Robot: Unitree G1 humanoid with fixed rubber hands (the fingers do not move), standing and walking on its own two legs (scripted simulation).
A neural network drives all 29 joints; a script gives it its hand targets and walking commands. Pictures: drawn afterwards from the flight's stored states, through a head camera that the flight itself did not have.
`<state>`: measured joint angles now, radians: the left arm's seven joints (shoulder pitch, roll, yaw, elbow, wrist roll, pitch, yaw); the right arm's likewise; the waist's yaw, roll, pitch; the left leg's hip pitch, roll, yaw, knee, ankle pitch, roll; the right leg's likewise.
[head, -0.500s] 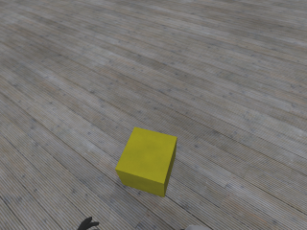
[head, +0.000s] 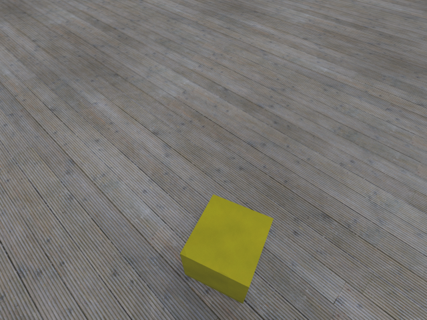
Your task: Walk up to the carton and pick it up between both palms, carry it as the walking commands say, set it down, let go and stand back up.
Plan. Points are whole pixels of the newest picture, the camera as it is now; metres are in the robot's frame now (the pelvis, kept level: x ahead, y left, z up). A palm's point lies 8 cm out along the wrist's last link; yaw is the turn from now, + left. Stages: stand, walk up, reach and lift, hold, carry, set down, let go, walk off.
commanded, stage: walk up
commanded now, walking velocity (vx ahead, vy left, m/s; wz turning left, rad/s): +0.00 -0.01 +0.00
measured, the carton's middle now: (227, 247) +0.52 -0.03 -0.65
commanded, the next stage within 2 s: none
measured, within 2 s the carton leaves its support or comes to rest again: neither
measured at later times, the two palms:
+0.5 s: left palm out of the picture +0.02 +0.23 -0.14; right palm out of the picture +0.03 -0.22 -0.14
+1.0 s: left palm out of the picture -0.01 +0.31 -0.10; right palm out of the picture +0.08 -0.23 -0.14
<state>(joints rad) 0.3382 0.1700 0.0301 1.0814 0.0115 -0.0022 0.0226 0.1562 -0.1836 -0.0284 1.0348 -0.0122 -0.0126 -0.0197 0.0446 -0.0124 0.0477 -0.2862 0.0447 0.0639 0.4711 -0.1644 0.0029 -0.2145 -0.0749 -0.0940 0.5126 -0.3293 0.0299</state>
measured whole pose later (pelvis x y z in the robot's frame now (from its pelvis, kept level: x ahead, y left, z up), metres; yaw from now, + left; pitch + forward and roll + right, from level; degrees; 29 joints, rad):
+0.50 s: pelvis +0.02 +0.00 +0.01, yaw +0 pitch -1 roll +0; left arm 0.29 0.15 0.02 1.12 0.02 -0.01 0.04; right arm 0.25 -0.16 -0.03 1.12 -0.01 0.00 -0.03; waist 0.00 0.01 0.03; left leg -0.19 0.02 0.08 0.36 -0.15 0.01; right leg -0.13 -0.02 -0.04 0.37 -0.22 0.00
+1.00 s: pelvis +0.04 +0.04 +0.01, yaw -8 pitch +2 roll +2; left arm 0.41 0.22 0.09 1.13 0.03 0.02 0.07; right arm 0.19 -0.26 -0.08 1.01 -0.03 0.04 -0.01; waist 0.06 0.02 0.02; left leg -0.46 0.04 0.02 0.85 -0.34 -0.10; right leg -0.21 -0.07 0.12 0.38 -0.23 0.05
